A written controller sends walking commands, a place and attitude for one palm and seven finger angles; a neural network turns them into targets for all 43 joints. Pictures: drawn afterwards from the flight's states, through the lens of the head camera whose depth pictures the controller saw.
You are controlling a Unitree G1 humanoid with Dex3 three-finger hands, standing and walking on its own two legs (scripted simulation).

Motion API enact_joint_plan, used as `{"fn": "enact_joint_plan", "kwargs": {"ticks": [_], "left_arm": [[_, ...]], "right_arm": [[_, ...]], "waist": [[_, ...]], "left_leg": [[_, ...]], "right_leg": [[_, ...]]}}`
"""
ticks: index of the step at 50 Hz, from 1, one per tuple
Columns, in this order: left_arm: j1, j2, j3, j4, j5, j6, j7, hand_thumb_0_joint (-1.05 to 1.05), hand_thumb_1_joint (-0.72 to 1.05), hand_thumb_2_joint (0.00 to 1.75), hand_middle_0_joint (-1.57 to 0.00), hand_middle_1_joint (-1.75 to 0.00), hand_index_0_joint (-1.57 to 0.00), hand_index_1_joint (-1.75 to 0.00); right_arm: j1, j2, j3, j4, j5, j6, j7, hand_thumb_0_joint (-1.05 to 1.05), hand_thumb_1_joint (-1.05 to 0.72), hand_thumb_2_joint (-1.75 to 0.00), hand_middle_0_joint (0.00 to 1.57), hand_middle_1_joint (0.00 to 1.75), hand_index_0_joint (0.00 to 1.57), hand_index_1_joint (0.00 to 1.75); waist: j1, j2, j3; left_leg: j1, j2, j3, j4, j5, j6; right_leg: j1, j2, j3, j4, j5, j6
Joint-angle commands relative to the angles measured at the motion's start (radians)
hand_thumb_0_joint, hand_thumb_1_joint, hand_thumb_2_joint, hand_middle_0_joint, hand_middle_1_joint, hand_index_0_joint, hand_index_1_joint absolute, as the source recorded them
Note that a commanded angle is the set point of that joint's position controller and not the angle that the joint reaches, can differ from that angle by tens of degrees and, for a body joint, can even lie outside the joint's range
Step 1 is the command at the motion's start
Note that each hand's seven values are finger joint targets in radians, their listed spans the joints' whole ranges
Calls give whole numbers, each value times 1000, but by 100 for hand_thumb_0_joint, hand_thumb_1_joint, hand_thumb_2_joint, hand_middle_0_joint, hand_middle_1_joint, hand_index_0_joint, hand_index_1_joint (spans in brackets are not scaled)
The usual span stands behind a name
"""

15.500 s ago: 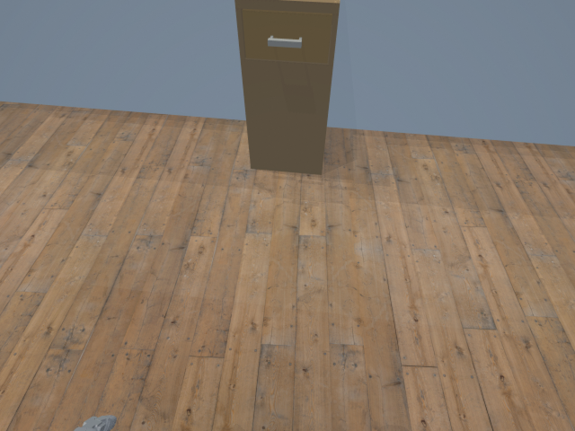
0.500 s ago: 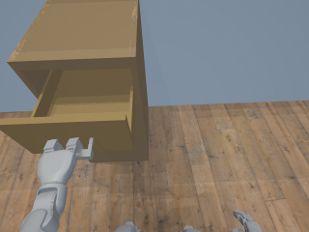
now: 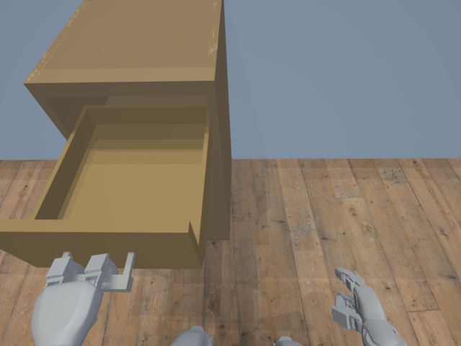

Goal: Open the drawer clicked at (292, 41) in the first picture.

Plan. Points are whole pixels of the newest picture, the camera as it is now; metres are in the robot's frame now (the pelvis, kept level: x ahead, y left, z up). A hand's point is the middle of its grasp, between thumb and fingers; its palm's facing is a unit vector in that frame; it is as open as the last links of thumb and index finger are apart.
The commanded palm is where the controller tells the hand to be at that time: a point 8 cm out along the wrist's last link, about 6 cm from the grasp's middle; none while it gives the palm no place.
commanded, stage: pull the drawer open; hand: left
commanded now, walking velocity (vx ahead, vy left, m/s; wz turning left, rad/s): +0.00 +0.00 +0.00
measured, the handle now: (94, 270) +0.23 +0.25 +0.00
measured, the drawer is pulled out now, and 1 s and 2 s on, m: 0.30 0.30 0.30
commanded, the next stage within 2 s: open the thumb to release the handle in 0.10 s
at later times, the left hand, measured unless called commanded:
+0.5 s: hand (88, 308) +0.18 +0.25 -0.02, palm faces -0.02 -0.05 -1.00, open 8.0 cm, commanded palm +0.16 +0.25 +0.03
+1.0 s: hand (89, 308) +0.18 +0.25 -0.02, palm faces -0.01 -0.05 -1.00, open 13.8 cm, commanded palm +0.17 +0.26 +0.03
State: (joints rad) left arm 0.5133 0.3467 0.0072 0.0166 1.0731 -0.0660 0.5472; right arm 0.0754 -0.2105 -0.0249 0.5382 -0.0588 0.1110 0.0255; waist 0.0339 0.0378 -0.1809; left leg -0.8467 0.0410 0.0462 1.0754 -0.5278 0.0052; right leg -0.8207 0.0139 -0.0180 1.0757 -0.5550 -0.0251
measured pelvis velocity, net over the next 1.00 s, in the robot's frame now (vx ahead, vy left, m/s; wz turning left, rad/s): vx -0.02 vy -0.01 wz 0.03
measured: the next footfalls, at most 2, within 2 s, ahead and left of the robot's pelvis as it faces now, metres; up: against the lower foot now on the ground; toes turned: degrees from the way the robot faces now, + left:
none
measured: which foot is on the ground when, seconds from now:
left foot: down 0.00-1.00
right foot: down 0.00-1.00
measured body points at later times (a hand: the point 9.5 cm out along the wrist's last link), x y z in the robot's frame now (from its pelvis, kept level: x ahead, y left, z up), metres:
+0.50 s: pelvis +0.00 +0.00 -0.01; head +0.08 -0.02 +0.44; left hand +0.18 +0.25 +0.03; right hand +0.19 -0.23 -0.13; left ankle -0.01 +0.12 -0.66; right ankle -0.02 -0.11 -0.66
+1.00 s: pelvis -0.02 -0.01 +0.00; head +0.04 -0.03 +0.45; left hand +0.18 +0.25 +0.03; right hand +0.18 -0.24 -0.11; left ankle -0.01 +0.12 -0.66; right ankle -0.02 -0.11 -0.66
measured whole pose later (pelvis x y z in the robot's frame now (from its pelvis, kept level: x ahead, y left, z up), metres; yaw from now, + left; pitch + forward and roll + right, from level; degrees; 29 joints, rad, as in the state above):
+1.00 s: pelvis -0.02 -0.01 +0.00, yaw +2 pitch +16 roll +0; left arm 0.34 0.37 0.00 0.15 1.07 -0.07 0.54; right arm 0.12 -0.23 -0.03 0.59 -0.04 0.10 -0.05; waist 0.04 0.04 -0.16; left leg -0.86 0.03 0.00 1.07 -0.49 -0.01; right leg -0.82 0.01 -0.06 1.07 -0.53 -0.04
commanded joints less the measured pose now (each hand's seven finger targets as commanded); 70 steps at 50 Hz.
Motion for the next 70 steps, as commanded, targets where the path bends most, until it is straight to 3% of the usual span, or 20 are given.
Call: {"fn": "enact_joint_plan", "kwargs": {"ticks": [1, 2, 9, 10, 11, 12, 21, 27, 30, 31, 35, 41, 42, 50, 51, 55, 56, 57, 66, 70], "left_arm": [[303, 149, 142, -182, -30, -7, 38, 0, 90, 90, -40, -135, -40, -135], [302, 138, 134, -180, -27, -9, 34, 0, 90, 90, -40, -135, -40, -135], [305, 147, 152, -210, -19, -38, 41, 0, 90, 90, -40, -135, -40, -135], [-38, 166, 127, -215, 7, -35, 51, 0, 90, 90, -40, -135, -40, -135], [-35, 200, 196, -232, 14, -46, 69, 0, 83, 87, -40, -134, -40, -134], [73, 167, 175, -166, 17, -40, 76, 0, 76, 84, -39, -134, -39, -134], [66, 181, 156, -158, -12, 21, 70, 0, 13, 57, -35, -127, -35, -127], [33, 160, 122, -115, -20, 30, 53, 0, -29, 39, -32, -122, -32, -122], [-5, 199, 159, -101, -19, 23, 52, 0, -50, 30, -30, -120, -30, -120], [2, 203, 167, -89, -18, 21, 51, 0, -50, 30, -30, -120, -30, -120], [-42, 194, 154, -64, -21, 22, 44, 0, -50, 30, -30, -120, -30, -120], [-141, 204, 151, -42, -17, 26, 34, 0, -50, 30, -30, -120, -30, -120], [-135, 190, 138, -18, -17, 31, 30, 0, -50, 30, -30, -120, -30, -120], [-307, 248, 158, 33, -18, 23, 3, 0, -50, 30, -30, -120, -30, -120], [-328, 262, 167, 29, -13, 20, 4, 0, -50, 30, -30, -120, -30, -120], [-359, 241, 146, 71, -24, 17, -5, 0, -50, 30, -30, -120, -30, -120], [-397, 270, 165, 31, -22, 7, -4, 0, -50, 30, -30, -120, -30, -120], [-368, 255, 147, 33, -24, 9, -4, 0, -50, 30, -30, -120, -30, -120], [-376, 310, 207, -31, -42, -9, -6, 0, -50, 30, -30, -120, -30, -120], [-312, 276, 192, -63, -49, -16, 6, 0, -50, 30, -30, -120, -30, -120]], "right_arm": [[-52, -109, -33, -165, 4, -35, 3, 0, -90, -90, 20, 30, 20, 30], [-47, -107, -37, -168, 7, -34, 2, 0, -90, -90, 20, 30, 20, 30], [-41, -106, -35, -174, -6, -28, 12, 0, -90, -90, 20, 30, 20, 30], [-36, -128, -35, -139, -18, -22, 4, 0, -90, -90, 20, 30, 20, 30], [-31, -122, -44, -140, -27, -21, -2, 0, -90, -90, 20, 30, 20, 30], [-13, -120, -48, -146, -21, -32, -8, 0, -90, -90, 20, 30, 20, 30], [-15, -125, -44, -133, -4, -21, -23, 0, -90, -90, 20, 30, 20, 30], [-14, -127, -46, -132, 5, -30, -34, 0, -90, -90, 20, 30, 20, 30], [-18, -128, -42, -125, 4, -37, -43, 0, -90, -90, 20, 30, 20, 30], [-25, -123, -37, -120, 4, -34, -44, 0, -90, -90, 20, 30, 20, 30], [-21, -127, -41, -118, 9, -40, -46, 0, -90, -90, 20, 30, 20, 30], [-30, -124, -39, -107, 12, -41, -59, 0, -90, -90, 20, 30, 20, 30], [-13, -125, -45, -109, 16, -47, -62, 0, -90, -90, 20, 30, 20, 30], [-8, -126, -40, -79, 22, -55, -89, 0, -90, -90, 20, 30, 20, 30], [-20, -123, -37, -76, 21, -51, -93, 0, -90, -90, 20, 30, 20, 30], [-1, -124, -41, -66, 23, -62, -99, 0, -90, -90, 20, 30, 20, 30], [-15, -122, -39, -66, 23, -60, -102, 0, -90, -90, 20, 30, 20, 30], [-2, -121, -43, -70, 23, -66, -102, 0, -90, -90, 20, 30, 20, 30], [-24, -115, -32, -63, 26, -64, -113, 0, -90, -90, 20, 30, 20, 30], [-12, -120, -41, -70, 26, -73, -102, 0, -90, -90, 20, 30, 20, 30]], "waist": [[68, -12, -225], [59, -7, -192], [57, 18, -209], [-29, 15, -180], [16, 25, -245], [22, 43, -251], [28, -27, -289], [8, -39, -193], [11, -41, -207], [23, -30, -218], [3, -22, -166], [8, -3, -180], [-1, -16, -144], [-12, -42, -170], [3, -31, -187], [-16, -54, -177], [-3, -40, -211], [-4, -10, -206], [10, -11, -216], [2, 28, -206]], "left_leg": [[256, -57, -30, -100, 492, 22], [239, -53, -34, -102, 486, 24], [229, -54, -35, -77, 500, 24], [211, -46, -50, -39, 449, 22], [220, -52, -45, -39, 441, 19], [229, -56, -38, -38, 455, 22], [226, -62, -30, -68, 458, 19], [187, -59, -32, -100, 344, 27], [175, -63, -27, -105, 310, 29], [175, -68, -22, -106, 303, 26], [164, -64, -28, -114, 264, 29], [163, -68, -22, -120, 227, 29], [161, -66, -24, -121, 221, 32], [126, -69, -22, -109, 205, 37], [126, -73, -19, -108, 203, 34], [124, -69, -25, -106, 198, 38], [133, -71, -21, -108, 199, 36], [146, -73, -21, -114, 206, 38], [174, -77, -21, -149, 222, 35], [225, -72, -24, -169, 256, 34]], "right_leg": [[123, 33, -3, -131, 515, -25], [125, 34, -15, -132, 517, -24], [104, 34, -7, -113, 544, -26], [-11, 24, 0, -99, 500, -22], [16, 28, -5, -86, 485, -22], [35, 32, -20, -86, 491, -22], [111, 26, -8, -109, 535, -18], [112, 25, -20, -153, 448, -17], [125, 20, -6, -165, 424, -16], [126, 20, 1, -165, 410, -16], [100, 21, -8, -183, 350, -17], [90, 18, 6, -200, 286, -13], [86, 21, -1, -209, 285, -14], [109, 13, 25, -221, 278, -5], [109, 11, 33, -219, 263, -3], [109, 14, 24, -227, 262, -2], [115, 10, 34, -228, 251, 0], [133, 12, 30, -232, 270, -4], [187, 9, 46, -268, 277, -1], [182, 16, 20, -267, 313, -9]]}}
